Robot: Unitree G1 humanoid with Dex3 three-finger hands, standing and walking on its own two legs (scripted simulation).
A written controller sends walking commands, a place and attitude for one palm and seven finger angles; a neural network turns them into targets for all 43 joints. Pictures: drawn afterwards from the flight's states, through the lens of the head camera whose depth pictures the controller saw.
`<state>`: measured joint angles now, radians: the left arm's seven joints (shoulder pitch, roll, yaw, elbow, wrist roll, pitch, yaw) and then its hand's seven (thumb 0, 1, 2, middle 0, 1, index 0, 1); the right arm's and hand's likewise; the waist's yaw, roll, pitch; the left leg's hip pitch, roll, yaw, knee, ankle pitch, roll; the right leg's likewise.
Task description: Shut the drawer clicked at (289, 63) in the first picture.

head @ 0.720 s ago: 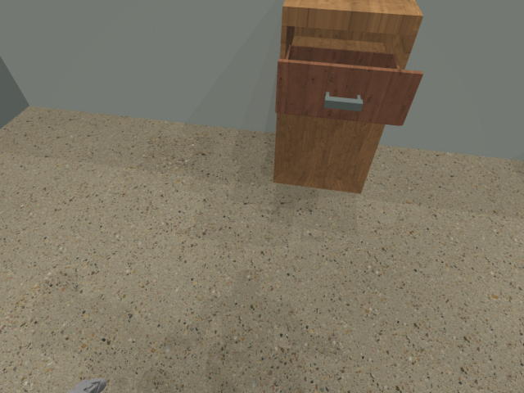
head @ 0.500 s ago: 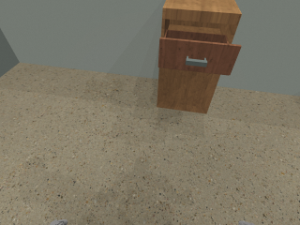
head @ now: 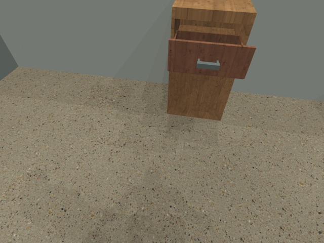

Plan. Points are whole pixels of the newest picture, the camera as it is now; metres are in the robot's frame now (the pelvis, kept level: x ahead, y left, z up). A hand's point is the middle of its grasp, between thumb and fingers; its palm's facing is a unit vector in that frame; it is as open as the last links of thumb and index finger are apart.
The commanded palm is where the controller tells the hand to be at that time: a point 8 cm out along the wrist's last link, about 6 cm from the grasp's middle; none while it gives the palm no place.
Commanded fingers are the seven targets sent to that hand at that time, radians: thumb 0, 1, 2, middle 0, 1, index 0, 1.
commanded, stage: stand and wait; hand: left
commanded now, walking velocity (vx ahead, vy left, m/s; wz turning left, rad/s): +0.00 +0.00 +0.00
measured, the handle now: (208, 63) +0.97 -0.19 -0.05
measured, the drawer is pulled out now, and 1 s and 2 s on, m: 0.29 0.29 0.29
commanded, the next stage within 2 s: look at it before walking up in 0.10 s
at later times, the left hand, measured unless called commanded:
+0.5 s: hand out of the picture +0.07 +0.25 -0.16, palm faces -0.03 -0.95 -0.32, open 7.4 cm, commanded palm none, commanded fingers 0.00 0.90 0.90 -0.20 -0.30 -0.20 -0.30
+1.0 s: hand out of the picture +0.06 +0.24 -0.16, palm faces -0.05 -0.95 -0.32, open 7.4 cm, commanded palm none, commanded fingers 0.00 0.90 0.90 -0.20 -0.30 -0.20 -0.30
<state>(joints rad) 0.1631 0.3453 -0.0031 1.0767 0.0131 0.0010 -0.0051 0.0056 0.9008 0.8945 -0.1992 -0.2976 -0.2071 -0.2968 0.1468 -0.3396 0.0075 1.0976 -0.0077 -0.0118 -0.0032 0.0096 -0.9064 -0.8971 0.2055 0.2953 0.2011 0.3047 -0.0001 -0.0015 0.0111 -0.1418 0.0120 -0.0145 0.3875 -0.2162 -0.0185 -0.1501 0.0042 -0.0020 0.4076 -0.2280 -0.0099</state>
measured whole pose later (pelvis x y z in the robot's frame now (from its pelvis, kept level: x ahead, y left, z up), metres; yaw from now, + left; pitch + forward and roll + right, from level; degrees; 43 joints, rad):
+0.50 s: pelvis +0.00 +0.00 +0.00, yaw +0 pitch -2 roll +0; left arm 0.16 0.34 0.00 1.09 0.01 0.00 -0.01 0.00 0.90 0.89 -0.20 -0.30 -0.21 -0.30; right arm 0.15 -0.33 0.01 1.11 -0.01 -0.02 0.00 0.01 -0.91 -0.90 0.21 0.30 0.20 0.30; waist 0.00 -0.01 0.01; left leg -0.14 0.01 -0.01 0.36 -0.20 -0.02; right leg -0.14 0.01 0.00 0.38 -0.20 -0.01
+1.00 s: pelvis +0.00 +0.00 +0.00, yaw -3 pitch -1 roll +0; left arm 0.19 0.32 0.01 1.06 0.02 0.03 0.00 0.00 0.90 0.89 -0.20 -0.30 -0.21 -0.30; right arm 0.14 -0.30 0.00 1.07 -0.01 -0.01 -0.02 0.01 -0.91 -0.90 0.20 0.30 0.20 0.30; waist 0.02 -0.01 0.02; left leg -0.16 0.03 0.04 0.41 -0.23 -0.02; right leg -0.19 0.02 0.05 0.44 -0.22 0.00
